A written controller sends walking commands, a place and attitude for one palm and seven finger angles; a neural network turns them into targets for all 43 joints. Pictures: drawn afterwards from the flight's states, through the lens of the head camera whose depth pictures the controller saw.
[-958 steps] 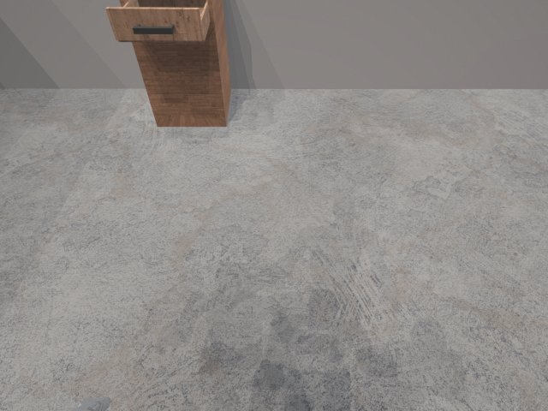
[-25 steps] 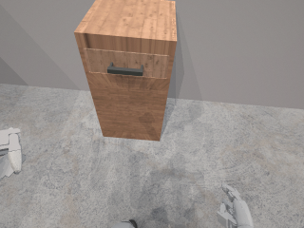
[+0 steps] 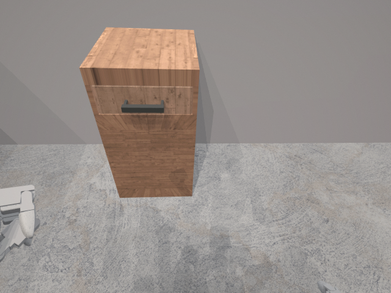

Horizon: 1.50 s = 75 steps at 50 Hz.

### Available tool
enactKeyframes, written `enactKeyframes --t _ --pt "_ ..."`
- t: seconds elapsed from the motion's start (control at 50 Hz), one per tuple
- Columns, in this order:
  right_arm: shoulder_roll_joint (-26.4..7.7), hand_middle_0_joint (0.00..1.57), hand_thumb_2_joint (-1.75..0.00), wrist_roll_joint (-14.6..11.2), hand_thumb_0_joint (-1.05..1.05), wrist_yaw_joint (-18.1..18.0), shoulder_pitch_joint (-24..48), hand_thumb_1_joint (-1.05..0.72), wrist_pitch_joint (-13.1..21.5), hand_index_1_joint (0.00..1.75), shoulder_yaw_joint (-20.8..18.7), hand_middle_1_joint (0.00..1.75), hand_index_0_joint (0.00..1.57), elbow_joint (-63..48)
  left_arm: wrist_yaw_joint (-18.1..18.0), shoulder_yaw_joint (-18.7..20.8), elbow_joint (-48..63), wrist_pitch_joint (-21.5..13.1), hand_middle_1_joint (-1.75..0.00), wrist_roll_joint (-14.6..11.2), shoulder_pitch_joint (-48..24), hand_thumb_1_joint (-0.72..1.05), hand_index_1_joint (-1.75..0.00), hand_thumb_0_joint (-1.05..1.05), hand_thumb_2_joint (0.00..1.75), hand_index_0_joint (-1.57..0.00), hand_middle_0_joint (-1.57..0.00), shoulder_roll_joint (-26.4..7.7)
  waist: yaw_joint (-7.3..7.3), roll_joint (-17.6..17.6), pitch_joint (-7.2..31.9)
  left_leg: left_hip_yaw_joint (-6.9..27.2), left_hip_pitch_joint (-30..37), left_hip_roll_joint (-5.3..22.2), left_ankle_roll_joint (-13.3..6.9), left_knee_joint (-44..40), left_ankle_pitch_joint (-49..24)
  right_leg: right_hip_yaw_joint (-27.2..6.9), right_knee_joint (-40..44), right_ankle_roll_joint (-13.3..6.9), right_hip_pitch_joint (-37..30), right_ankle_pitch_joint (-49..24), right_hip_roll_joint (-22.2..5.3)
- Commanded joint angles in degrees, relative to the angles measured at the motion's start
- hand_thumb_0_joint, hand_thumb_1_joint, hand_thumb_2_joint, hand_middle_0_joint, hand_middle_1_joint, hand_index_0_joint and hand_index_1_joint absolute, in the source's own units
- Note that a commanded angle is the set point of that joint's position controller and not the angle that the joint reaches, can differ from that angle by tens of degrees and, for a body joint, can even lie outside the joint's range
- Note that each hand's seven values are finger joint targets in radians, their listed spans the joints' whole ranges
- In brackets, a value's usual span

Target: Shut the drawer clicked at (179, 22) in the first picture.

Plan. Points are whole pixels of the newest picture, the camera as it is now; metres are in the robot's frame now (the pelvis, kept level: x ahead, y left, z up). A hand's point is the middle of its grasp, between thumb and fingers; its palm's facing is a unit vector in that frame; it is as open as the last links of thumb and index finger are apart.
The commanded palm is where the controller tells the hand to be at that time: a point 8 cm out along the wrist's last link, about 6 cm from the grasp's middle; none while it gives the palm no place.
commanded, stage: stop stepping back and stand still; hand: left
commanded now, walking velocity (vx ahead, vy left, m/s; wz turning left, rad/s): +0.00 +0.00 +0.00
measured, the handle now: (143, 105) +0.81 +0.22 -0.07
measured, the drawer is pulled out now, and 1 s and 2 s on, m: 0.00 0.00 0.00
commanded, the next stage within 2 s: let the arm hang, fingers relaxed in 0.44 s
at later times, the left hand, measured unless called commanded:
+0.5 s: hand (29, 218) +0.18 +0.25 +0.17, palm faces +0.35 -0.83 -0.44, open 3.3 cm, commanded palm +0.11 +0.29 +0.19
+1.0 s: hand out of the picture -0.07 +0.20 -0.16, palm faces +0.06 -0.97 -0.22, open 4.1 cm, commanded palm none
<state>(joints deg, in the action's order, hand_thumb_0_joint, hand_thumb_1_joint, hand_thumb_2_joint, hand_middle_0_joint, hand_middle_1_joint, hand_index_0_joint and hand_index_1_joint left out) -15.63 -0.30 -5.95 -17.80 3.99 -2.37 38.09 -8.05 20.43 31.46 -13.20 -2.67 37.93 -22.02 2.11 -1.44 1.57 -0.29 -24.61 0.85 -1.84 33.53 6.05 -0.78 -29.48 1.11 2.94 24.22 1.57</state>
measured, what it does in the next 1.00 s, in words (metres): steps on the spot: left foot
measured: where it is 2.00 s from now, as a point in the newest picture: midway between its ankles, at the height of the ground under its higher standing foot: outside the picture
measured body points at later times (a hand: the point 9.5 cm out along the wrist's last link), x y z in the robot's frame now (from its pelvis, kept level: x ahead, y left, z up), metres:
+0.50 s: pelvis -0.02 +0.01 +0.01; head +0.00 +0.01 +0.46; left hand +0.16 +0.29 +0.20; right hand +0.17 -0.20 -0.06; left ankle +0.06 +0.11 -0.72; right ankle -0.06 -0.10 -0.72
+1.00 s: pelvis -0.02 +0.00 +0.01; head +0.01 +0.01 +0.46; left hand -0.07 +0.25 -0.14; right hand -0.02 -0.23 -0.14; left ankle +0.05 +0.11 -0.72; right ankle -0.06 -0.10 -0.72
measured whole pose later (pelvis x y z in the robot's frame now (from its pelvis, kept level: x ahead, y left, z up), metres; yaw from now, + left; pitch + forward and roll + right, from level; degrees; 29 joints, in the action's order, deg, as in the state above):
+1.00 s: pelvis -0.02 +0.00 +0.01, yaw +2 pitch -1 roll -1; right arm -9.8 0.8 -1.5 -17.2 -2.4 0.0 61.1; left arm -1.4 1.2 -62.3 1.8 0.6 21.3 -12.3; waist -0.1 0.4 -4.4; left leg 2.1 -18.1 -1.1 -1.2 27.2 7.8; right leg 1.8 -24.7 -1.9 5.6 17.9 2.6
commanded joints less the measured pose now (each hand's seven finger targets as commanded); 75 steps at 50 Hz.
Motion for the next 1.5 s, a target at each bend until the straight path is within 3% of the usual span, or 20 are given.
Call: enactKeyframes --t 0.0,0.02,0.08,0.12,0.14,0.16,0.18,0.24,0.3,0.34,0.42,0.5,0.52,0.54,0.62,0.76,0.86,1.06,1.2,1.48 --pt "-4.2 0.20 -0.90 0.8 0.00 -0.6 10.6 -0.90 5.8 0.30 -0.1 0.30 0.20 -11.5 -1.8 7.1 13.7 -3.8 -1.60 0.3 -7.6 0.90 -1.60 0.00 0.90 -1.40 -1.40 -9.8 -1.69 -14.8 -3.5 19.0 5.8 8.7 2.0 -30.4 35.9 3.5 -4.0 -1.8 11.6 6.2 3.9" --pt "-3.6 0.20 -0.90 1.1 0.00 -0.6 11.0 -0.90 6.1 0.30 0.1 0.30 0.20 -11.5 -1.9 8.2 14.4 -3.9 -1.60 0.4 -7.4 0.90 -1.60 0.00 0.90 -1.40 -1.40 -11.3 -2.36 -15.4 -2.1 19.9 3.5 9.5 2.3 -32.2 37.1 3.1 -6.0 -2.1 8.7 5.5 4.1" --pt "-2.5 0.20 -0.90 1.1 0.00 1.1 10.1 -0.90 5.6 0.30 0.0 0.30 0.20 -12.2 -0.9 8.0 15.2 -3.3 -1.60 -0.1 0.4 0.90 -1.60 0.00 0.90 -1.40 -1.40 -9.8 -2.45 -9.9 4.1 6.8 3.4 4.1 3.2 -22.5 24.6 3.3 5.7 -3.5 1.9 3.1 2.3" --pt "-2.1 0.20 -0.90 0.9 0.00 2.1 9.4 -0.90 4.6 0.30 -0.4 0.30 0.20 -11.9 -0.7 9.5 14.6 -3.1 -1.60 -1.0 4.6 0.90 -1.60 0.00 0.90 -1.40 -1.40 -11.0 -1.71 3.4 5.8 0.5 14.8 -1.4 2.9 0.4 10.5 -8.2 17.7 -6.5 17.0 6.6 -7.8" --pt "-2.3 0.20 -0.90 0.9 0.00 2.2 9.8 -0.90 3.5 0.30 -0.7 0.30 0.20 -11.4 -0.8 8.8 14.5 -2.4 -1.60 -1.8 3.9 0.90 -1.60 0.00 0.90 -1.40 -1.40 -9.8 -1.56 9.3 2.6 1.9 13.5 -1.2 3.1 8.4 8.0 -14.5 20.3 -10.1 23.4 9.7 -13.1" --pt "-2.2 0.20 -0.90 0.8 0.00 2.3 9.2 -0.90 2.7 0.30 -0.8 0.30 0.20 -10.6 -0.9 8.1 13.2 -1.7 -1.60 -1.8 2.5 0.90 -1.60 0.00 0.90 -1.40 -1.40 -8.5 -0.93 10.4 0.9 2.0 11.1 -0.1 3.1 11.6 7.4 -14.6 19.6 -11.7 24.8 8.8 -15.2" --pt "-2.0 0.20 -0.90 0.5 0.00 2.2 9.1 -0.90 2.4 0.30 -0.5 0.30 0.20 -10.4 -1.2 6.9 11.9 -1.3 -1.60 -1.4 0.3 0.90 -1.60 0.00 0.90 -1.40 -1.40 -7.0 -0.38 9.6 -1.1 2.4 10.4 0.6 2.6 9.0 7.0 -12.0 17.2 -10.7 24.1 3.6 -13.9" --pt "-3.2 0.20 -0.90 0.1 0.00 0.6 10.2 -0.90 4.4 0.30 0.3 0.30 0.20 -10.1 -1.5 5.7 9.4 -0.9 -1.60 -0.1 -5.2 0.90 -1.60 0.00 0.90 -1.40 -1.40 -7.8 -0.94 -0.3 -2.5 4.5 16.5 3.7 0.5 -9.5 -3.3 -3.0 6.4 -2.4 18.2 -13.3 -3.8" --pt "-2.2 0.20 -0.90 0.4 0.00 0.1 9.4 -0.90 5.2 0.30 1.1 0.30 0.20 -10.4 -1.3 5.2 10.2 -1.3 -1.60 0.0 -7.2 0.90 -1.60 0.00 0.90 -1.40 -1.40 -8.3 -1.67 -6.3 3.8 13.8 20.0 9.3 -1.9 -16.4 -6.4 1.0 -1.4 -0.1 14.4 -8.7 -0.2" --pt "-2.1 0.20 -0.90 0.9 0.00 0.2 10.3 -0.90 6.3 0.30 1.1 0.30 0.20 -10.5 -1.3 5.0 13.5 -1.8 -1.60 0.2 -9.2 0.90 -1.60 0.00 0.90 -1.40 -1.40 -8.8 -1.92 -5.3 4.0 17.4 17.9 11.6 -3.2 -20.4 1.4 -0.6 -4.5 -0.2 13.5 -1.8 -0.6" --pt "-2.3 0.20 -0.90 0.8 0.00 1.4 11.7 -0.90 6.1 0.30 1.4 0.30 0.20 -12.3 -1.7 6.2 15.7 -1.1 -1.60 0.9 -2.7 0.90 -1.60 0.00 0.90 -1.40 -1.40 -8.7 -2.39 -7.3 3.4 8.8 7.1 6.4 -0.8 -20.3 17.5 0.0 6.3 -1.7 4.0 -6.6 -1.6" --pt "-2.1 0.20 -0.90 0.4 0.00 2.3 11.0 -0.90 3.5 0.30 0.3 0.30 0.20 -12.3 -1.4 6.9 13.1 -1.3 -1.60 -0.7 1.8 0.90 -1.60 0.00 0.90 -1.40 -1.40 -7.9 -1.25 4.9 1.1 3.1 11.3 0.9 1.7 -2.6 6.8 -9.3 16.9 -6.0 14.2 -4.1 -8.9" --pt "-9.2 0.20 -0.90 0.2 0.00 6.8 14.3 -0.90 7.8 0.30 -2.3 0.30 0.20 2.0 6.1 -16.4 -37.0 5.8 -1.60 4.0 -11.1 0.90 -1.60 0.00 0.90 -1.40 -1.40 -0.6 0.41 4.4 2.1 4.7 10.4 5.1 1.0 6.4 -5.2 -3.0 4.3 -5.6 18.6 -20.6 -11.6" --pt "-10.2 0.20 -0.90 0.0 0.00 6.7 8.1 -0.90 4.0 0.30 -3.6 0.30 0.20 3.1 7.3 -13.5 -37.7 10.4 -1.56 5.0 -11.9 0.90 -1.56 0.00 0.90 -1.36 -1.36 -1.3 0.25 3.6 5.0 5.9 13.2 4.9 0.8 4.2 -7.6 -5.2 1.7 -5.2 17.6 -25.1 -9.9" --pt "-8.0 0.20 -0.90 1.2 0.00 5.7 7.5 -0.90 -0.4 0.30 -1.0 0.30 0.20 1.9 7.5 -15.2 -47.6 12.6 -1.38 4.9 -16.4 0.90 -1.38 0.00 0.90 -1.20 -1.20 1.0 -1.98 10.4 3.6 10.1 7.5 5.6 -3.0 -0.4 -14.1 -1.7 -2.5 -3.7 12.1 -18.8 -5.2" --pt "-3.2 0.20 -0.90 1.9 0.00 4.9 7.6 -0.90 -3.9 0.30 1.1 0.30 0.20 10.8 6.7 -17.6 -75.5 13.8 -1.08 3.8 -20.2 0.90 -1.08 0.00 0.90 -0.92 -0.92 2.0 -2.46 -3.8 -2.7 9.2 8.3 3.0 -1.4 -9.0 -1.3 -4.2 6.1 -4.8 9.2 -9.7 -5.9" --pt "-1.1 0.20 -0.90 1.6 0.00 4.0 3.5 -0.90 -4.5 0.30 1.1 0.30 0.20 16.4 6.6 -18.0 -86.6 13.3 -0.86 3.4 -17.1 0.90 -0.86 0.00 0.90 -0.72 -0.72 4.7 -2.22 -8.1 -1.9 9.2 11.9 3.5 -1.3 -11.0 2.2 -4.0 9.9 -5.3 8.1 -9.0 -5.7" --pt "1.4 0.20 -0.90 1.0 0.00 3.5 -2.8 -0.90 -5.0 0.30 0.9 0.30 0.20 23.4 5.9 -19.8 -95.7 13.1 -0.43 3.0 -12.7 0.90 -0.43 0.00 0.90 -0.32 -0.32 8.0 -1.50 2.0 -5.9 8.4 14.3 3.8 -1.3 -12.5 4.9 -2.7 12.0 -5.4 11.3 -5.4 -5.5" --pt "4.1 0.20 -0.90 1.1 0.00 3.5 -4.3 -0.90 -5.1 0.30 0.9 0.30 0.20 25.6 5.4 -19.8 -97.3 13.0 -0.30 3.1 -10.7 0.90 -0.30 0.00 0.90 -0.20 -0.20 10.3 -1.57 3.3 -9.5 7.6 12.8 3.0 -1.1 -12.6 6.6 -2.8 11.9 -5.4 13.8 -2.5 -5.5" --pt "6.7 0.20 -0.90 1.4 0.00 3.1 -5.5 -0.90 -4.3 0.30 0.9 0.30 0.20 26.0 5.1 -19.0 -96.6 12.4 -0.30 3.0 -11.0 0.90 -0.30 0.00 0.90 -0.20 -0.20 12.7 -1.87 1.3 -9.2 6.5 12.0 2.7 -1.1 -10.7 0.7 -3.0 11.1 -5.4 12.0 -7.8 -5.9"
